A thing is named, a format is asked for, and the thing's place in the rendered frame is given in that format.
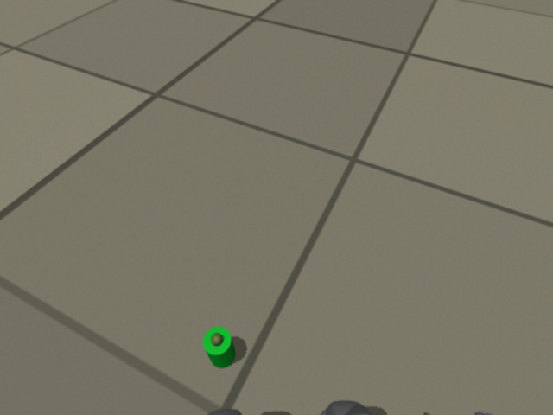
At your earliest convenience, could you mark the bottle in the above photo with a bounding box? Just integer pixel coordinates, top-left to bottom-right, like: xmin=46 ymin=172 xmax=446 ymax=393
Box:
xmin=203 ymin=327 xmax=236 ymax=368

